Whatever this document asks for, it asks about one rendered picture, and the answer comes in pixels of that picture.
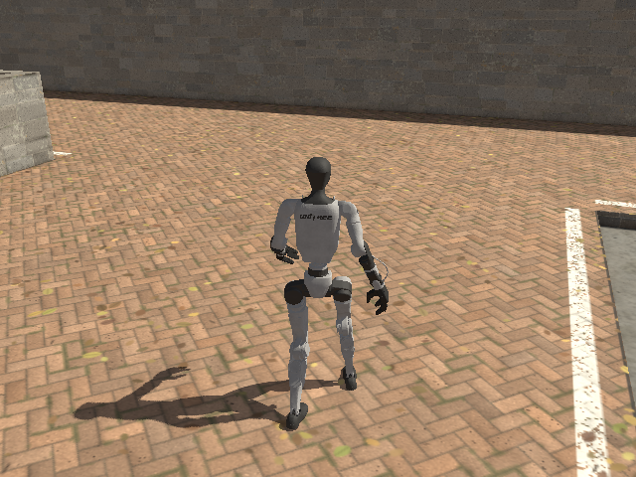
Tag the right robot hand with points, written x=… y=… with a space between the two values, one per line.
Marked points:
x=384 y=298

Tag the left robot hand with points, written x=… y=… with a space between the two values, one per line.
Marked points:
x=291 y=252

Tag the robot right forearm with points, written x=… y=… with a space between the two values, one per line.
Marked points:
x=370 y=268

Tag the left robot foot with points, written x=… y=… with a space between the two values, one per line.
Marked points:
x=293 y=420

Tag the robot right upper arm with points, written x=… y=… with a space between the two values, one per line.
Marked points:
x=353 y=223

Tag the right robot shin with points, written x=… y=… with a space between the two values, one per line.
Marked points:
x=348 y=349

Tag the robot left forearm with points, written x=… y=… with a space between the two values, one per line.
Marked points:
x=278 y=251

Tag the robot left upper arm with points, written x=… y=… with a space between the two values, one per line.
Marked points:
x=285 y=211

